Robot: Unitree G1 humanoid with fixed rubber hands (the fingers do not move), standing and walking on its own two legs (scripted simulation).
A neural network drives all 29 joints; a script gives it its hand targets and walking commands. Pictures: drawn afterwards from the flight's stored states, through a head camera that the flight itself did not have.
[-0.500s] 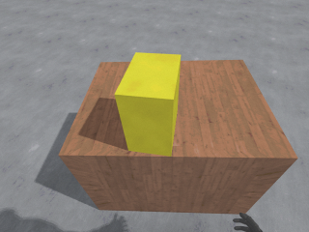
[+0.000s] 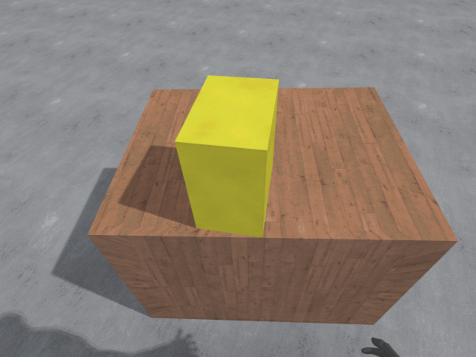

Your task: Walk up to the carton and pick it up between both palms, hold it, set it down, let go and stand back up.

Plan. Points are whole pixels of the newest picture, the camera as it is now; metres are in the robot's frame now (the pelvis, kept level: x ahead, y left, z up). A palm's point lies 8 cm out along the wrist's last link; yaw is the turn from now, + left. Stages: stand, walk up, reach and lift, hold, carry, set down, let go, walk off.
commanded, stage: stand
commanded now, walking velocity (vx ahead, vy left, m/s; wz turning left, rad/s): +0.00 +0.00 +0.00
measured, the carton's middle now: (235, 157) +0.54 +0.00 +0.00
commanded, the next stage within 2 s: none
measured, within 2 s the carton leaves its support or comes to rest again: neither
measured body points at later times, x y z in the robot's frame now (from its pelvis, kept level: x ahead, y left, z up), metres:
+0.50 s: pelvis +0.00 +0.00 +0.00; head +0.00 -0.02 +0.45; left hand +0.07 +0.27 -0.12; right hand +0.10 -0.26 -0.14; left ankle +0.04 +0.12 -0.74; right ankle +0.02 -0.12 -0.74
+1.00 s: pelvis +0.01 -0.01 +0.00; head +0.00 -0.02 +0.45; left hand +0.07 +0.26 -0.13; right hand +0.10 -0.26 -0.14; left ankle +0.04 +0.12 -0.74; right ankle +0.02 -0.12 -0.74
